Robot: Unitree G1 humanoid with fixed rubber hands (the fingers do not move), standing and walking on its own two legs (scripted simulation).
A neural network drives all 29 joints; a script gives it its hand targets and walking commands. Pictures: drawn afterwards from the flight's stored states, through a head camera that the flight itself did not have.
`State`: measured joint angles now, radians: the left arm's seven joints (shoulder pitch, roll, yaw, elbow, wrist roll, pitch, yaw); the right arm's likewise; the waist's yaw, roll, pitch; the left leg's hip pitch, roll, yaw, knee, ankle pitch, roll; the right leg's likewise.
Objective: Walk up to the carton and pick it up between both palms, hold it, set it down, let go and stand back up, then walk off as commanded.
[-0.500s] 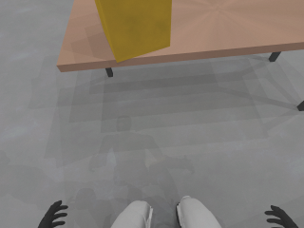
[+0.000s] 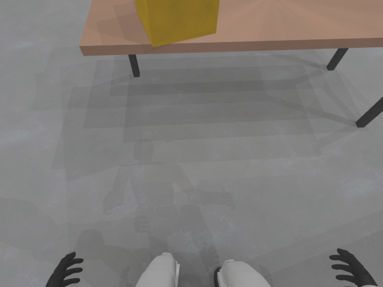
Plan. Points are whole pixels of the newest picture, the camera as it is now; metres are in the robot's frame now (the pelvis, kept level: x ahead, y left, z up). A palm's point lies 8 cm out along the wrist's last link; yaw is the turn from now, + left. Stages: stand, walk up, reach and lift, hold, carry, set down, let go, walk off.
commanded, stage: walk off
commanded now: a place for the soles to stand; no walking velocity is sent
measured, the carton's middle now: out of the picture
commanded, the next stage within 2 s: stand in 1.24 s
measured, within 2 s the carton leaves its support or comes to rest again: neither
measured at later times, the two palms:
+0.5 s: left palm out of the picture +0.00 +0.32 -0.12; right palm out of the picture +0.00 -0.30 -0.06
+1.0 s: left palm out of the picture +0.01 +0.29 -0.09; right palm out of the picture +0.03 -0.32 -0.08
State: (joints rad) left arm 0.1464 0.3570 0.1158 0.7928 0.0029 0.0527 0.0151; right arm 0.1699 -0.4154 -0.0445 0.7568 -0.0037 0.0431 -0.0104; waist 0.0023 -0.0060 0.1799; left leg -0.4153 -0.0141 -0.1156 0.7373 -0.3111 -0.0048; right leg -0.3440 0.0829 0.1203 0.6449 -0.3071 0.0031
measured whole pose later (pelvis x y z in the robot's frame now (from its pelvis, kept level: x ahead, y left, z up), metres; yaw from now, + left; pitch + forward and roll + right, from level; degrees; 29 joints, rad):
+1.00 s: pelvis -0.09 -0.01 +0.01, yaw +1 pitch -1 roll -1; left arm 0.21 0.37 0.06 0.79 0.01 0.01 0.01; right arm 0.16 -0.40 -0.05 0.86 0.00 -0.02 0.00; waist -0.01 0.00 0.06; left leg -0.29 -0.02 -0.07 0.63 -0.33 0.01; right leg -0.32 0.07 0.13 0.59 -0.26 0.01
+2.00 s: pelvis -0.08 -0.02 +0.02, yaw +1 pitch +0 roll +0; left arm 0.21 0.37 0.00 0.82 0.01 -0.01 0.00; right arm 0.13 -0.39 -0.04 1.03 0.00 -0.02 0.02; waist -0.01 -0.01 0.01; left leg -0.24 -0.03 -0.07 0.50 -0.26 -0.01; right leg -0.29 0.06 0.13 0.51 -0.22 0.00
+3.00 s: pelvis -0.08 -0.02 +0.02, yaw +1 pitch +0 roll +1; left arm 0.21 0.37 -0.01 0.84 0.01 -0.02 0.00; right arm 0.11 -0.39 -0.04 1.05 0.00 -0.02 0.02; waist -0.01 -0.01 0.00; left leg -0.23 -0.02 -0.07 0.47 -0.25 -0.01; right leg -0.28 0.06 0.13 0.49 -0.21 0.00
